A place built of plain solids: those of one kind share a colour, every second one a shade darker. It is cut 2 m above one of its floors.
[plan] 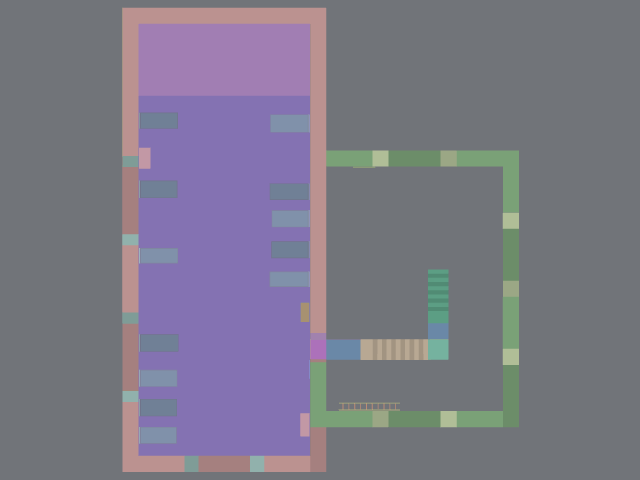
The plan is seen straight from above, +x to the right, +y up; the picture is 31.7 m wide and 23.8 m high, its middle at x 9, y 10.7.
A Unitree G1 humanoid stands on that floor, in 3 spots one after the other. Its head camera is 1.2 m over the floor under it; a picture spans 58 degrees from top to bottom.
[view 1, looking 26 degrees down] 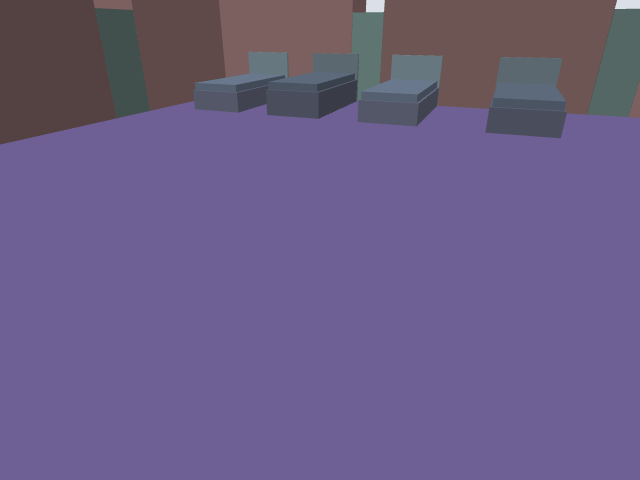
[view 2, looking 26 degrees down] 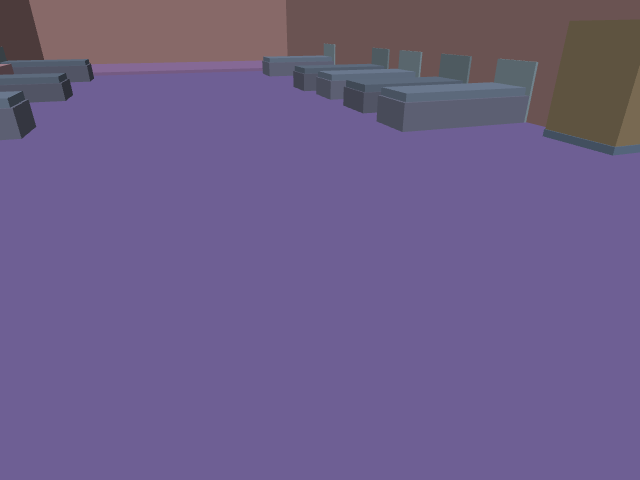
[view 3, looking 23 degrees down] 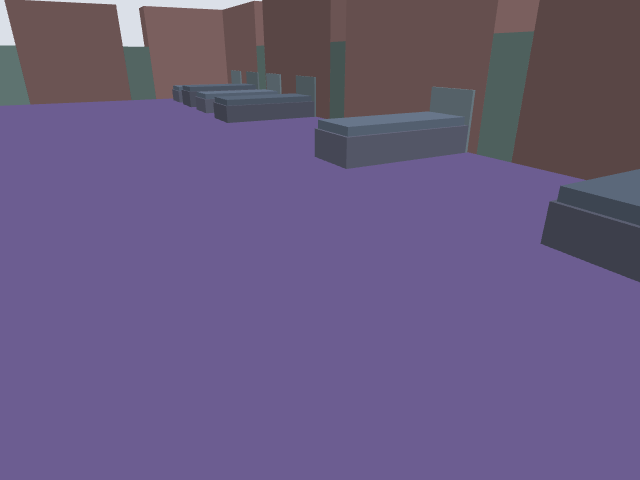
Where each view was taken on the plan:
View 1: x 7.97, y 5.29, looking -158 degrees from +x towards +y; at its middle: floor_dorter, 2.74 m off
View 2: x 3.67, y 3.40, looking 71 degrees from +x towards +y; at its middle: floor_dorter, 2.74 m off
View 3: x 4.60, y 14.45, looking -119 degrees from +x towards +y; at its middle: floor_dorter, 3.07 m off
